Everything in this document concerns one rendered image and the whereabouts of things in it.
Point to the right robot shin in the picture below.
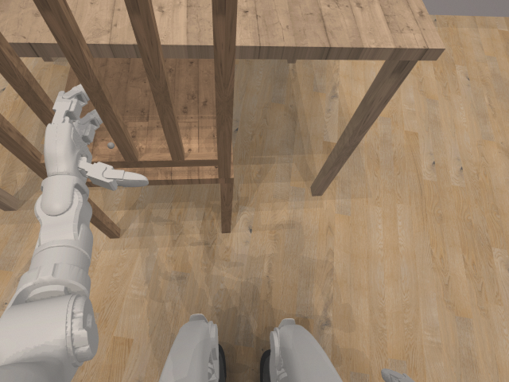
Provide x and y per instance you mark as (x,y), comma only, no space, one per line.
(275,375)

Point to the left robot forearm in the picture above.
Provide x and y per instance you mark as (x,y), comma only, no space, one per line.
(62,255)

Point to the chair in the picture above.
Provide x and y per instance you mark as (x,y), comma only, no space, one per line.
(170,119)

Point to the robot shin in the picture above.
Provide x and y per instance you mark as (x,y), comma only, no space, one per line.
(275,375)
(213,369)

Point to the left robot hand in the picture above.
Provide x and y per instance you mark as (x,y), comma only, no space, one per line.
(67,137)

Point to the table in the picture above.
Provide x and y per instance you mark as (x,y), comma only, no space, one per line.
(401,32)

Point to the left robot shin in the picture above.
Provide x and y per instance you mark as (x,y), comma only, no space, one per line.
(213,369)

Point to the robot left upper arm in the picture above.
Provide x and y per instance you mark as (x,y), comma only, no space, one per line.
(47,340)

